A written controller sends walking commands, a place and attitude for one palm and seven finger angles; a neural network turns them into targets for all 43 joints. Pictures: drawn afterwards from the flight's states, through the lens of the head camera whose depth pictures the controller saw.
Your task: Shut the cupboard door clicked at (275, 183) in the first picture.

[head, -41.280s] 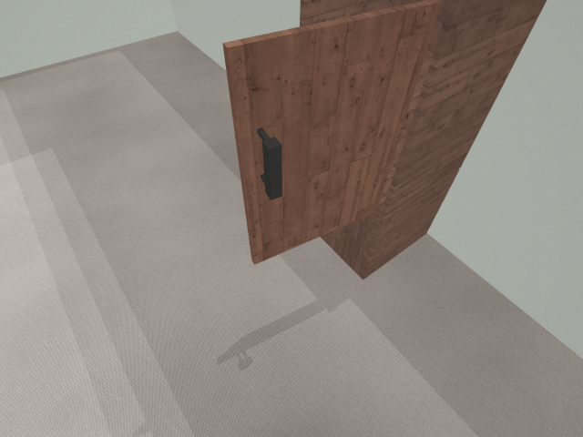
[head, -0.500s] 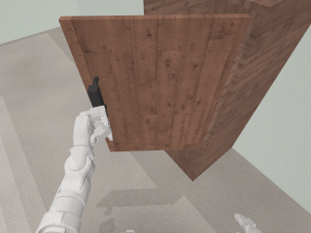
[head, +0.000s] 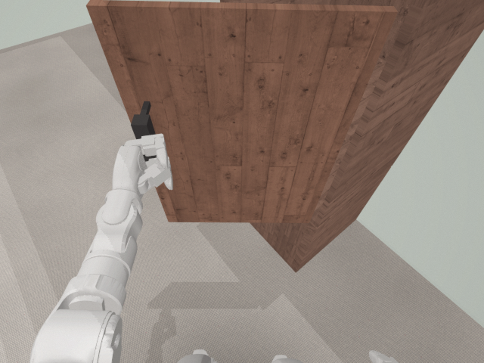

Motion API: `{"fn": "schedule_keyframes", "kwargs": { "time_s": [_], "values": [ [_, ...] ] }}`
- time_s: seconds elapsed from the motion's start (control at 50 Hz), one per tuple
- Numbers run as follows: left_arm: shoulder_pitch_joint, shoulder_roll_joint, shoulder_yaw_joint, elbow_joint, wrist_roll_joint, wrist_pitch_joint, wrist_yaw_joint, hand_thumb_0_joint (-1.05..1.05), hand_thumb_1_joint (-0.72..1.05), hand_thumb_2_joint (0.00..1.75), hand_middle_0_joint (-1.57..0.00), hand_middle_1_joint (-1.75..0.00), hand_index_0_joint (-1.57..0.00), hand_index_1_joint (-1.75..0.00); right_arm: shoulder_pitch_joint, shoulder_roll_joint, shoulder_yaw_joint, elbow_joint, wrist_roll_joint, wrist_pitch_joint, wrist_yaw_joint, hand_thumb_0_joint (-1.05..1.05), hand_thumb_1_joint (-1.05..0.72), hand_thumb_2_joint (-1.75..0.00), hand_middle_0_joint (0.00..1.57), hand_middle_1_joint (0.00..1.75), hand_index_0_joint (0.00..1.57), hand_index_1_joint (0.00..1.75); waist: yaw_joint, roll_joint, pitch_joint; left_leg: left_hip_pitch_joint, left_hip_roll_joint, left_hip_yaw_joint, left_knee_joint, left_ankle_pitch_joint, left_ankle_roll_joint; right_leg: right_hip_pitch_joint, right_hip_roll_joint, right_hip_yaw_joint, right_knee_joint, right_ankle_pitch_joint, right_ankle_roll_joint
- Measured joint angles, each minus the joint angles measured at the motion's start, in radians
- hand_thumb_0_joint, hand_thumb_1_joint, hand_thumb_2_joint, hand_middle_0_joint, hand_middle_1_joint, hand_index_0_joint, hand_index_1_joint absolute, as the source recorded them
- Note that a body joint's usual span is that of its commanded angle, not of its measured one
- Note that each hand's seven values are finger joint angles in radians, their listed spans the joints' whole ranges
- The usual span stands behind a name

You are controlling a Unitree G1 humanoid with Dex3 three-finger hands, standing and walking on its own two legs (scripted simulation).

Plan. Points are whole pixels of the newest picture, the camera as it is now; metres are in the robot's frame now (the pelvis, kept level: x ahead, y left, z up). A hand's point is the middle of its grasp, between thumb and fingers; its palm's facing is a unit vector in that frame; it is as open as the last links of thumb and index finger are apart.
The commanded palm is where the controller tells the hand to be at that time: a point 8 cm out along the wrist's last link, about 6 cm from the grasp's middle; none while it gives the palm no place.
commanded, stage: push the door shut along its arc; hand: left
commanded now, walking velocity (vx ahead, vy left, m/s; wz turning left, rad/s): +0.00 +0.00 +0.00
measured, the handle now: (151, 138) +0.50 +0.17 +0.08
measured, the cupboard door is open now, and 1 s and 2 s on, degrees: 51 39 27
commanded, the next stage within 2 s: pull the fist back off the door in 1.46 s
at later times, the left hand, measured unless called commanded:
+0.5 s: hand (182, 147) +0.47 +0.11 +0.08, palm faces -0.18 -0.98 -0.04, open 3.1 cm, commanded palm +0.47 +0.15 +0.08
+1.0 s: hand (206, 120) +0.53 +0.07 +0.09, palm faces -0.30 -0.96 -0.03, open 3.1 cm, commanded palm +0.53 +0.11 +0.08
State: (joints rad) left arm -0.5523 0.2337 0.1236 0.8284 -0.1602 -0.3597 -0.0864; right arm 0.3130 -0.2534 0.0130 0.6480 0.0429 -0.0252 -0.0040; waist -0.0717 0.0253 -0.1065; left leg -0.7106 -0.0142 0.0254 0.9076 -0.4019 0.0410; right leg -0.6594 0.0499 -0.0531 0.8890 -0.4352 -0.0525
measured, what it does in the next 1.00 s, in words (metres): stands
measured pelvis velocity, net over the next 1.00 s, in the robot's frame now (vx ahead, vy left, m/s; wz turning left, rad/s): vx -0.01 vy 0.00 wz -0.03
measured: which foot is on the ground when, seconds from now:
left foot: down 0.00-1.00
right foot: down 0.00-1.00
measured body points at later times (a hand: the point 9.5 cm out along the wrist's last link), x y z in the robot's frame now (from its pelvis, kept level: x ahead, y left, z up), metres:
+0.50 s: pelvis -0.02 +0.01 -0.01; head +0.07 +0.02 +0.43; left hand +0.47 +0.16 +0.09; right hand +0.01 -0.26 -0.13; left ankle +0.02 +0.09 -0.69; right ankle +0.00 -0.09 -0.69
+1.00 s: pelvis -0.01 +0.00 -0.03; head +0.12 +0.01 +0.40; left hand +0.54 +0.12 +0.09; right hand -0.05 -0.26 -0.14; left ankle +0.02 +0.09 -0.69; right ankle +0.00 -0.09 -0.69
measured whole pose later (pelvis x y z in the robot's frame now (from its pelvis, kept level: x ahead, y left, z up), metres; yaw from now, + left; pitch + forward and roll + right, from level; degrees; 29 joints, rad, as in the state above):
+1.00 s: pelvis -0.01 +0.00 -0.03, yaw -2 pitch +22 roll -3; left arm -1.15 0.44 0.23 1.30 -0.08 -0.32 -0.28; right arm 0.44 -0.28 0.03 0.66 0.01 -0.01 0.02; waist -0.23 0.06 -0.11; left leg -1.03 0.01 0.02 1.08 -0.44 0.05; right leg -0.97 0.07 -0.06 1.03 -0.45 -0.05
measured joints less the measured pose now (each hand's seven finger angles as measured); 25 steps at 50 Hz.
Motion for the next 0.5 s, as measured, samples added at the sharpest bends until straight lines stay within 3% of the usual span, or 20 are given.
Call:
{"fn": "schedule_keyframes", "kwargs": {
  "time_s": [0.32,0.5],
  "values": [
    [-0.237,0.055,0.025,0.254,0.002,-0.037,-0.081,0.02,0.9,0.9,-1.31,-1.5,-1.31,-1.5,0.047,-0.013,-0.001,0.034,-0.008,0.001,0.006,0.0,-0.9,-0.9,0.2,0.3,0.2,0.3,-0.043,0.002,0.001,-0.096,-0.002,-0.004,0.051,0.001,0.01,-0.089,-0.004,-0.007,0.042,0.003,0.007],
    [-0.341,0.092,0.035,0.343,0.028,-0.04,-0.108,0.02,0.9,0.9,-1.3,-1.5,-1.3,-1.5,0.066,-0.016,0.005,0.035,-0.016,-0.002,0.013,0.0,-0.9,-0.9,0.2,0.3,0.2,0.3,-0.075,0.007,-0.003,-0.156,0.002,-0.003,0.083,-0.003,0.013,-0.147,-0.001,-0.009,0.07,0.002,0.009]
  ]
}}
